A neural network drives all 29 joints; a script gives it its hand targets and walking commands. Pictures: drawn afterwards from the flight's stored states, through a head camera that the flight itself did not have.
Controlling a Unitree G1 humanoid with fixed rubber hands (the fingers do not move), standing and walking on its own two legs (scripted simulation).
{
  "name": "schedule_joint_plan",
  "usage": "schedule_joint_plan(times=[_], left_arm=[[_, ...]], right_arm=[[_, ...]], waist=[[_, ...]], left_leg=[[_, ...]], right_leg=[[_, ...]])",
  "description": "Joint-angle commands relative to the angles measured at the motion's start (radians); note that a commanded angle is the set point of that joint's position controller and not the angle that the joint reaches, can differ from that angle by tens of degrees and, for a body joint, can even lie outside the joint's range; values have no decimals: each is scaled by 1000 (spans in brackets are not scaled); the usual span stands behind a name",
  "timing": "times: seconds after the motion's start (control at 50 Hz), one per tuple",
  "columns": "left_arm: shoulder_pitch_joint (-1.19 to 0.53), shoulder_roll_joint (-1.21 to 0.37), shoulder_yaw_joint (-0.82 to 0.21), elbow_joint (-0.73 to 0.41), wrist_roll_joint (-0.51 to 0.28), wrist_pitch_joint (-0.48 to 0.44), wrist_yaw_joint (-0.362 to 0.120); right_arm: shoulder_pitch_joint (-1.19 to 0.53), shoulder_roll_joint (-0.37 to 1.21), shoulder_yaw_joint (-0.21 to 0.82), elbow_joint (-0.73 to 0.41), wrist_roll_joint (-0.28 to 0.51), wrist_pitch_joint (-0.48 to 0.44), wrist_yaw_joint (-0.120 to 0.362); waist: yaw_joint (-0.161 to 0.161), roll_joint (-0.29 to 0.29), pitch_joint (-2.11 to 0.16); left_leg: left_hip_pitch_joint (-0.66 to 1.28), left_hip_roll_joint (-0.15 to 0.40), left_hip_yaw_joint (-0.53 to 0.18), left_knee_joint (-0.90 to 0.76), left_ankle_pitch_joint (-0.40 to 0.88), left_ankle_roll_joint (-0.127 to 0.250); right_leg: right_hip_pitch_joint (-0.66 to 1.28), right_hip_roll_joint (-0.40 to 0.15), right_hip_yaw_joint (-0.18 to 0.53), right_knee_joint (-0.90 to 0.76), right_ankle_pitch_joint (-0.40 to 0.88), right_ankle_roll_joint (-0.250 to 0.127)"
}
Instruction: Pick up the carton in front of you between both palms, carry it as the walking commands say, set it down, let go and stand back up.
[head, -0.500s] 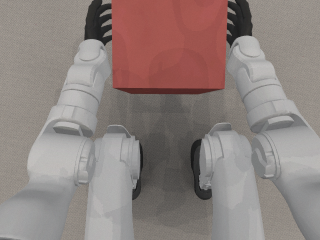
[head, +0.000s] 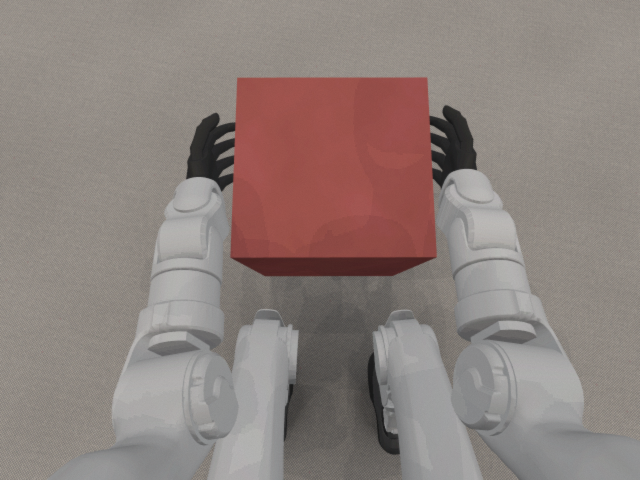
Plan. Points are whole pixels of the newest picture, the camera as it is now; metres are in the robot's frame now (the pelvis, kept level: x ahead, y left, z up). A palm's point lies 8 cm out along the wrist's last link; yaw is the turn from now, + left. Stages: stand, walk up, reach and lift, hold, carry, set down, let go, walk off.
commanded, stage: reach and lift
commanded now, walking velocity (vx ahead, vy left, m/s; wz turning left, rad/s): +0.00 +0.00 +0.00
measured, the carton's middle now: (330, 196) +0.46 +0.01 -0.13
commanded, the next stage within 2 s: none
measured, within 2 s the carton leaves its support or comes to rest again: neither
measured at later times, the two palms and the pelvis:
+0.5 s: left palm (146, 149) +0.42 +0.16 +0.11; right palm (540, 138) +0.43 -0.14 +0.11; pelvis +0.05 +0.00 +0.14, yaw +0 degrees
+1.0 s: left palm out of the picture +0.38 +0.15 +0.26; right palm out of the picture +0.39 -0.15 +0.27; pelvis +0.09 +0.00 +0.26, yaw +0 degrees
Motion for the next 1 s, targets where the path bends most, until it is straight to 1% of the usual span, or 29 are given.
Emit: schedule_joint_plan(times=[0.0, 0.06, 0.12, 0.34, 0.48, 0.62, 0.74, 0.84, 0.98], left_arm=[[-613, -1080, -576, -39, -159, -4, -227], [-552, -1094, -608, -54, -168, 1, -222], [-493, -1107, -627, -60, -171, 1, -218], [-297, -1140, -632, -54, -136, -22, -206], [-174, -1136, -631, -59, -107, -36, -203], [-61, -1139, -657, -93, -97, -29, -211], [18, -1144, -694, -141, -106, 10, -226], [80, -1139, -720, -191, -119, 69, -238], [131, -1136, -744, -281, -129, 169, -254]], right_arm=[[-594, 1108, 598, -11, 158, 3, 243], [-541, 1119, 638, -31, 174, 8, 245], [-482, 1125, 656, -35, 177, 8, 246], [-270, 1122, 638, -10, 136, -18, 250], [-149, 1127, 647, -16, 121, -28, 254], [-37, 1133, 675, -47, 110, -18, 259], [52, 1141, 702, -91, 107, 24, 270], [113, 1136, 723, -141, 115, 83, 283], [162, 1127, 753, -233, 126, 183, 302]], waist=[[13, 13, -985], [16, 10, -956], [15, 8, -910], [-2, 28, -716], [1, 23, -606], [-1, 13, -507], [-1, 11, -417], [-2, 13, -326], [-5, 14, -180]], left_leg=[[644, -122, 110, -216, 174, 16], [707, -122, 99, -262, 193, 15], [764, -122, 87, -312, 201, 16], [994, -114, 36, -529, 227, 21], [1150, -97, 5, -675, 269, 33], [1324, -79, -22, -824, 330, 41], [1489, -67, -35, -957, 415, 43], [1629, -57, -37, -1072, 480, 41], [1789, -40, -32, -1224, 497, 37]], right_leg=[[574, 118, -85, -244, 167, -2], [617, 119, -78, -288, 179, 0], [660, 118, -70, -337, 184, 0], [859, 106, -27, -549, 213, -16], [1035, 87, 5, -698, 265, -21], [1222, 66, 34, -848, 332, -26], [1393, 50, 55, -983, 423, -29], [1533, 36, 58, -1100, 490, -29], [1704, 19, 53, -1255, 512, -26]])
